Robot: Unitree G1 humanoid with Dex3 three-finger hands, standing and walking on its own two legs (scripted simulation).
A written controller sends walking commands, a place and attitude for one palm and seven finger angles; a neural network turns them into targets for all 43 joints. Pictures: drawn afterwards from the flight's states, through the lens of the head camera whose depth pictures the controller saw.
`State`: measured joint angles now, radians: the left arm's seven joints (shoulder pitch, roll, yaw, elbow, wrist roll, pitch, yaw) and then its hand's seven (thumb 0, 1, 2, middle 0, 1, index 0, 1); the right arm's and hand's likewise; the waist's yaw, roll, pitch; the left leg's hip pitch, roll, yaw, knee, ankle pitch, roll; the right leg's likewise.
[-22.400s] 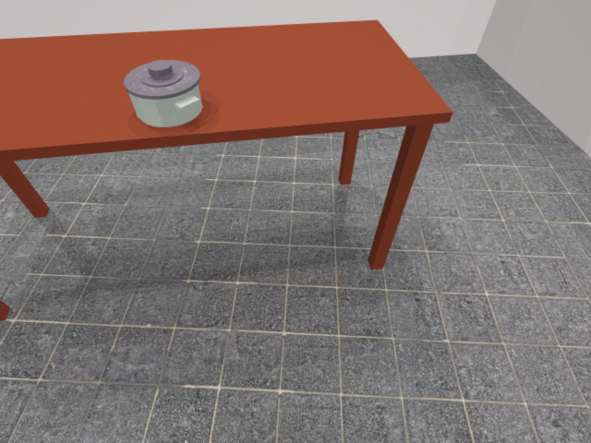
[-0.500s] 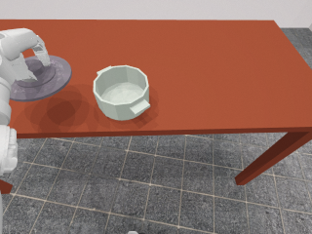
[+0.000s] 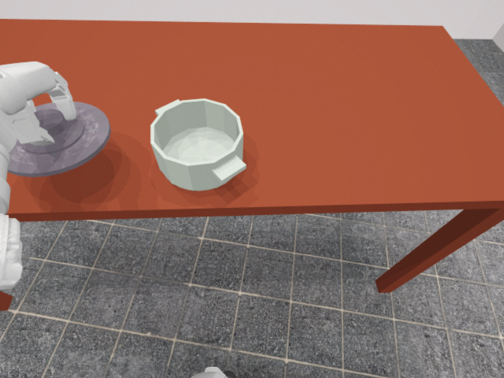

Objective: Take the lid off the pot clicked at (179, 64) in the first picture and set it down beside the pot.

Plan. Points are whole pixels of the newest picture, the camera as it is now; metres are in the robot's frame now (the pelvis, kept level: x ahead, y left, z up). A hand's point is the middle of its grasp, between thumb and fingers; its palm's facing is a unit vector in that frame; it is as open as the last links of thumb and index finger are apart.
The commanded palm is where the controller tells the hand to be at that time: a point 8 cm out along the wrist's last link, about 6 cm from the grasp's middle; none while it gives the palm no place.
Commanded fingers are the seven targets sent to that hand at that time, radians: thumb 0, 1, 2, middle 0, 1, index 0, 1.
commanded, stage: lower the lid onto the table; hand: left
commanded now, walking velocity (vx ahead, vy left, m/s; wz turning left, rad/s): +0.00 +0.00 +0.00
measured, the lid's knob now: (46, 123) +0.49 +0.32 +0.11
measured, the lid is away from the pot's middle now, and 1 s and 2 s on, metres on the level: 0.23 0.23 0.23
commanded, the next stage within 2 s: open the fingers wide in 1.08 s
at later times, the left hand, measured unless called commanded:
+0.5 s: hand (47, 133) +0.47 +0.31 +0.10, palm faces -0.46 -0.14 -0.88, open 8.2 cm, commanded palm +0.51 +0.31 +0.17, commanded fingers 0.00 0.59 1.01 -0.78 -1.05 -0.80 -1.03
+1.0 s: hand (57, 147) +0.47 +0.31 +0.07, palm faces -0.49 -0.11 -0.86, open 8.2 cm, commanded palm +0.52 +0.31 +0.14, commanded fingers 0.00 0.59 1.01 -0.78 -1.05 -0.80 -1.03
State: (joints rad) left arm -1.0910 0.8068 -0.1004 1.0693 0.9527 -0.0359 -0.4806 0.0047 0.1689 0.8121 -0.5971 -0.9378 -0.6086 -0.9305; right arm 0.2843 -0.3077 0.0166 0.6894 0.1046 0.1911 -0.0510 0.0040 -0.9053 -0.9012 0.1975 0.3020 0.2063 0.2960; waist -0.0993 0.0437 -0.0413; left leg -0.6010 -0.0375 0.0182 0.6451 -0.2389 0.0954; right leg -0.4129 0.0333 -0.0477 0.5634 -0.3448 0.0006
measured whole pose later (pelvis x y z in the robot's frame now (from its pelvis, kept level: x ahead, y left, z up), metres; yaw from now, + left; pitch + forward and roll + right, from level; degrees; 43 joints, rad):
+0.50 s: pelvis +0.00 +0.01 -0.01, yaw -1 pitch +14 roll -4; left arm -1.11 0.81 -0.07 1.18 0.98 -0.08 -0.42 0.01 0.17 0.81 -0.59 -0.94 -0.61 -0.93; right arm 0.33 -0.31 0.02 0.71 0.10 0.16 -0.08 0.00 -0.90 -0.90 0.20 0.30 0.21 0.30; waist -0.12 0.04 -0.06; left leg -0.68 -0.03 0.03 0.70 -0.26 0.11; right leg -0.50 0.04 -0.03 0.61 -0.36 0.01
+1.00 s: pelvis +0.00 +0.00 -0.01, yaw -2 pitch +16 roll -4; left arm -1.08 0.82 -0.08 1.19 1.00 -0.11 -0.40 0.00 0.17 0.81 -0.60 -0.94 -0.61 -0.93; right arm 0.34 -0.30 0.02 0.71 0.10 0.15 -0.10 0.00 -0.90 -0.90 0.20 0.30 0.21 0.30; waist -0.13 0.04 -0.07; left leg -0.75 -0.02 0.03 0.75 -0.28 0.10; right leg -0.56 0.05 -0.04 0.66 -0.38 0.00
